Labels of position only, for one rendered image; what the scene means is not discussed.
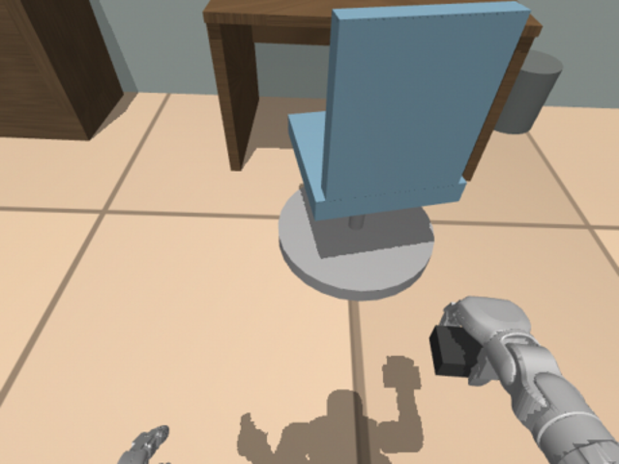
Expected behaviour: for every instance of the desk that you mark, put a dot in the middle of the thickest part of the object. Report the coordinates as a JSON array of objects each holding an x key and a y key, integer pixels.
[{"x": 234, "y": 26}]

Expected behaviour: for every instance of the office chair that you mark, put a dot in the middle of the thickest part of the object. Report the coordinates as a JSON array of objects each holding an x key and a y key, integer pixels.
[{"x": 409, "y": 89}]

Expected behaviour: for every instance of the right robot hand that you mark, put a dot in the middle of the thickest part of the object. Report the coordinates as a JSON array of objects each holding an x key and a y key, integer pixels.
[{"x": 483, "y": 318}]

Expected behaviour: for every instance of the left robot hand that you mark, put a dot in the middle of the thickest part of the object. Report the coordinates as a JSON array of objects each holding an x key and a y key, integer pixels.
[{"x": 144, "y": 446}]

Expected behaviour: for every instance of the right robot arm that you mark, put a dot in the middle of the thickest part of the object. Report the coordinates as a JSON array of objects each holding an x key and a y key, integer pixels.
[{"x": 563, "y": 426}]

